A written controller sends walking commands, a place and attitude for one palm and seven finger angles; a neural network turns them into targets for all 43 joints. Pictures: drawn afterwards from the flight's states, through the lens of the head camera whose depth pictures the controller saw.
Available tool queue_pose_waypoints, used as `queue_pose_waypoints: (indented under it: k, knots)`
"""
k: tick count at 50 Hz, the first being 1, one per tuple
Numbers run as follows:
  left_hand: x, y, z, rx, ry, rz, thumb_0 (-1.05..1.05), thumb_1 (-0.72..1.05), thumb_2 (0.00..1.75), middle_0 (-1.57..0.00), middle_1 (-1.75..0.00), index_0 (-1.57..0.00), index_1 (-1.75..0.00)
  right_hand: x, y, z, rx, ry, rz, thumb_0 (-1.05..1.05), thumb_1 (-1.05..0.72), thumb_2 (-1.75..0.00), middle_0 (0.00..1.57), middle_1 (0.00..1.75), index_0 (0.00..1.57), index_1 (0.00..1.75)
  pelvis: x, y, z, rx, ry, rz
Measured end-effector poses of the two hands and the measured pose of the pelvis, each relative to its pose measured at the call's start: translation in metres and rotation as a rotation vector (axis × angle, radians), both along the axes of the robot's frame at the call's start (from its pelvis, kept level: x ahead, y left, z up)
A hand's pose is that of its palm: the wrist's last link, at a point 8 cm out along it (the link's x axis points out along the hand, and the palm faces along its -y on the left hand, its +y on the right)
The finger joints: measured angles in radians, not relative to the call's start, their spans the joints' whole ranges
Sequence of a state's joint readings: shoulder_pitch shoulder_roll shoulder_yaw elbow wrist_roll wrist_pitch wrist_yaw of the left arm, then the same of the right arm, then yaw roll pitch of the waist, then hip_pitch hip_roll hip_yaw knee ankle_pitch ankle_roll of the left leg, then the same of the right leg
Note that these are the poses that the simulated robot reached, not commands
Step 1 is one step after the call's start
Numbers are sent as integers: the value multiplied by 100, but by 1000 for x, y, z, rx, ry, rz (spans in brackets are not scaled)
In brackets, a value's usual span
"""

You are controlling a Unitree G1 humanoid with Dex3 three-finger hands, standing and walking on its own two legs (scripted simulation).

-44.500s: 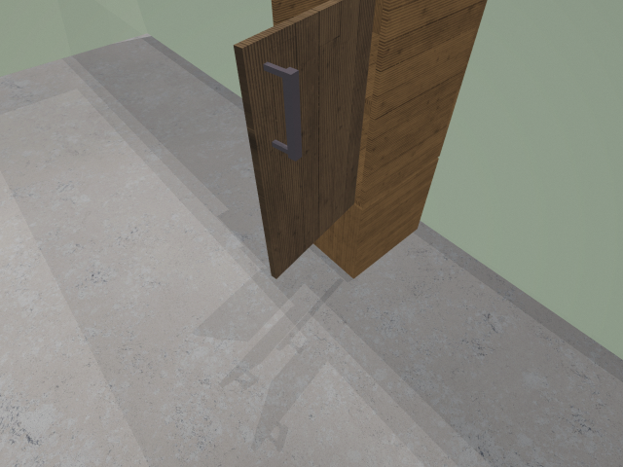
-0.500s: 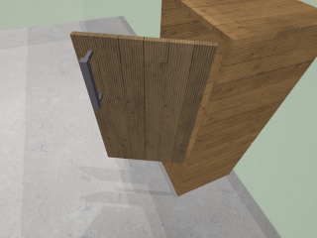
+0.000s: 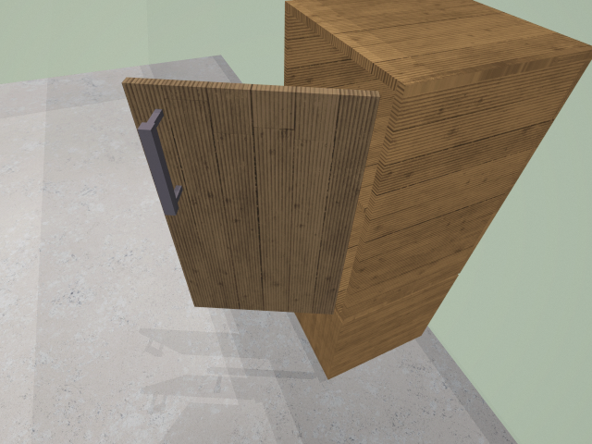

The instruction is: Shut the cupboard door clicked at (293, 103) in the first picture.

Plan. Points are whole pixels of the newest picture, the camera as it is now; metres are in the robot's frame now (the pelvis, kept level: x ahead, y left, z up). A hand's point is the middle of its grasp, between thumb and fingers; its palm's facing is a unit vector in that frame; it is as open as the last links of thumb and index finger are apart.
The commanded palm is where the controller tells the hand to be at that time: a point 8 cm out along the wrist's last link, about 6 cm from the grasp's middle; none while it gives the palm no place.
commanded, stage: look again from close up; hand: left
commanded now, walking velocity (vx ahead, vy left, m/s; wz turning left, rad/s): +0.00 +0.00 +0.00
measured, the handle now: (164, 165) +0.47 +0.24 +0.13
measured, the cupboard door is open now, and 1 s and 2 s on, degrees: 63 63 63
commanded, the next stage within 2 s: shuffle to correct the standing spot in 0.54 s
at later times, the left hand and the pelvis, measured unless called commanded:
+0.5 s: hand out of the picture -0.04 +0.20 -0.18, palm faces +0.00 -0.99 -0.17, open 7.4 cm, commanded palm none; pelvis -0.02 +0.03 +0.00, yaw +0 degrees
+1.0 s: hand out of the picture -0.04 +0.19 -0.18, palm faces +0.01 -0.98 -0.17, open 7.4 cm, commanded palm none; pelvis +0.01 +0.03 -0.01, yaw +0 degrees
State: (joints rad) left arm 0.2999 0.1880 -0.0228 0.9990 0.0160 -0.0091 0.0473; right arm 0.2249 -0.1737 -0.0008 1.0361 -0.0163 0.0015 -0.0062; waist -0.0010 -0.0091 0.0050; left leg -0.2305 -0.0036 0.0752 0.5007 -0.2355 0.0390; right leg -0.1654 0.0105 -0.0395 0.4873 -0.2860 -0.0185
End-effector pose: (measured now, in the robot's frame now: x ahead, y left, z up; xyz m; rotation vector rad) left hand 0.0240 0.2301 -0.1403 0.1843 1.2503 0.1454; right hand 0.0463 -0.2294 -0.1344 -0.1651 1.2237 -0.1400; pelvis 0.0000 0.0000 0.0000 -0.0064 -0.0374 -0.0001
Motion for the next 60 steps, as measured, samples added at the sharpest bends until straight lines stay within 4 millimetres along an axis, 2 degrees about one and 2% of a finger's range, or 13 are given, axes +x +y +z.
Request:
queue_pose_waypoints:
  k: [5,11,18,24,35,45,50,60]
  knots:
    - [-7,-3,-3,-23,17,0,1,92,89,-20,-30,-20,-30,-12,5,2,-7,24,-10,1,-92,-90,20,29,20,30,-4,5,1,-3,-2,-2]
    - [-27,2,-7,-38,74,5,1,92,89,-20,-30,-20,-30,-33,13,2,-10,79,-26,1,-92,-90,20,29,20,30,-9,12,3,-7,1,-4]
    - [-53,10,-9,-46,146,22,1,91,89,-20,-30,-20,-30,-59,29,0,2,146,-43,1,-91,-90,20,29,20,30,-13,23,3,-9,4,-3]
    - [-69,16,-8,-49,189,33,1,91,89,-20,-30,-20,-30,-72,43,-2,18,178,-58,1,-91,-90,20,29,20,30,-16,31,4,-7,7,-4]
    - [-81,20,-6,-50,220,45,1,91,89,-20,-30,-19,-30,-73,55,-5,31,180,-71,1,-92,-90,20,29,20,30,-16,41,4,1,14,-9]
    - [-83,11,-7,-46,243,51,1,91,89,-20,-30,-19,-30,-60,45,-11,36,174,-67,1,-91,-90,20,29,20,30,-2,33,-1,-1,21,-21]
    - [-69,11,-14,-46,239,48,1,91,89,-20,-30,-20,-30,-38,37,-14,21,125,-39,1,-92,-90,20,29,20,30,12,31,-8,-17,34,-6]
    - [10,10,-11,-34,102,27,1,91,89,-20,-30,-19,-30,-1,30,-10,-4,100,-21,2,-94,-90,20,29,20,30,39,27,-5,-4,38,-9]
